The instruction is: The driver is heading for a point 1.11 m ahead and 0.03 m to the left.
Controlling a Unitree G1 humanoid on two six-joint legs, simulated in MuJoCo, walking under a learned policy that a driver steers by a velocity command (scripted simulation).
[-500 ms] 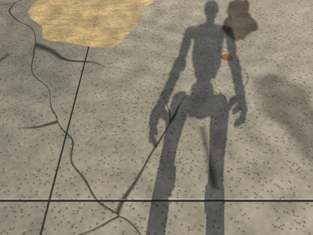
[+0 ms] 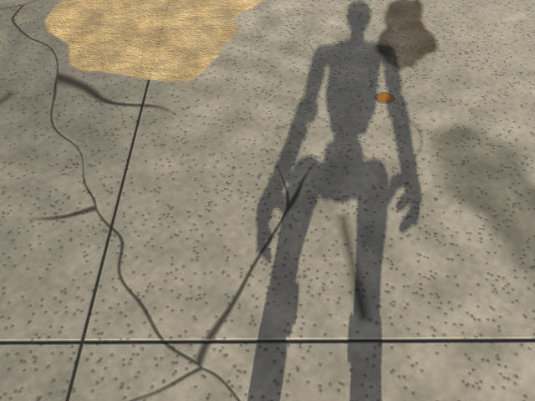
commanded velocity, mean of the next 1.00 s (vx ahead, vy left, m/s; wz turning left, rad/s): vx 0.00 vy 0.00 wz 0.00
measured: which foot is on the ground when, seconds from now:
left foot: down 0.00-1.00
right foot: down 0.00-1.00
